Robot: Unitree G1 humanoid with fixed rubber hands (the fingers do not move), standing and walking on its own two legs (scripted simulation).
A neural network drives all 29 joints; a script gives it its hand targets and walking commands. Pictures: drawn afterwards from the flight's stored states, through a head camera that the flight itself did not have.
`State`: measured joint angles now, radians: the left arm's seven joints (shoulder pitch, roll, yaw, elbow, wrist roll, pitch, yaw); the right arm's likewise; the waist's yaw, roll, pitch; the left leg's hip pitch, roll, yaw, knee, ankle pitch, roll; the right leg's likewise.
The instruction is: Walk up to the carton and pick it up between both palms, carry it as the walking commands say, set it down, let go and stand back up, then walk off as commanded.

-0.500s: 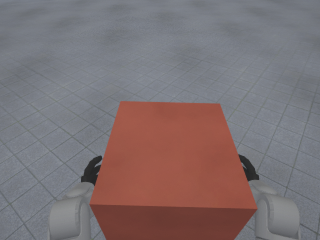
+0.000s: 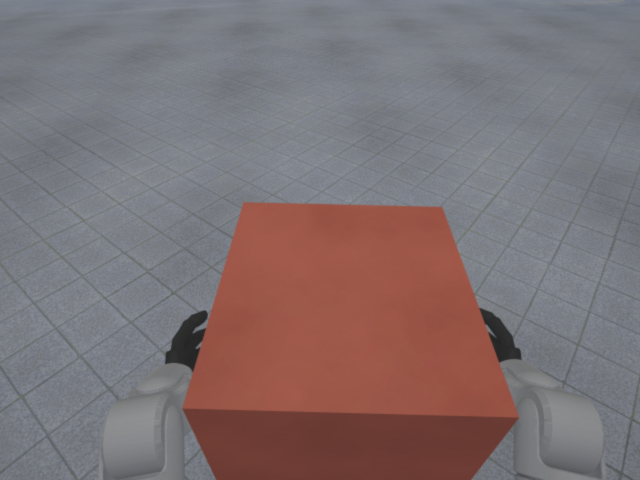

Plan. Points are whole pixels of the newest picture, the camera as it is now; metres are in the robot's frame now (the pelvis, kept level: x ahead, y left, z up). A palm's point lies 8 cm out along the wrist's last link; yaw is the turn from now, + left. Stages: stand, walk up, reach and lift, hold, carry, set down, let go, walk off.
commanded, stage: carry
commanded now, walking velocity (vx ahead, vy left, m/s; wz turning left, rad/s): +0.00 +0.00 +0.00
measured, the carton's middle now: (339, 360) +0.29 +0.01 +0.03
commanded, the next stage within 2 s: none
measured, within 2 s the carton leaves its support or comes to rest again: neither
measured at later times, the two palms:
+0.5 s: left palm (173, 359) +0.27 +0.21 +0.06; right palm (470, 375) +0.25 -0.15 +0.06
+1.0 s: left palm (185, 304) +0.35 +0.22 +0.06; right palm (449, 385) +0.24 -0.12 +0.07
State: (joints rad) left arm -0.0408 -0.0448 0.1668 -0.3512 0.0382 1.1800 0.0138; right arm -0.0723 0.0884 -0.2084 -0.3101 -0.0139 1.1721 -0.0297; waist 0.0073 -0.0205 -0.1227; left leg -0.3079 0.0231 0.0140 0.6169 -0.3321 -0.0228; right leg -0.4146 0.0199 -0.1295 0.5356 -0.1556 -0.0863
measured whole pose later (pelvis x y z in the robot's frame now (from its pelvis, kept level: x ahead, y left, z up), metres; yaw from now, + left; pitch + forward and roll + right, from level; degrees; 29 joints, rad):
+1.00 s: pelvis +0.05 +0.13 +0.00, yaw -20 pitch +6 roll +0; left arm -0.05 -0.05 0.20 -0.44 0.00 1.16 0.01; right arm -0.06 0.12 -0.20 -0.42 -0.01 1.15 -0.05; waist 0.00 -0.03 -0.06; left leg -0.37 -0.01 0.16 0.60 -0.34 0.08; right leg -0.57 -0.05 0.05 0.90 -0.44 0.07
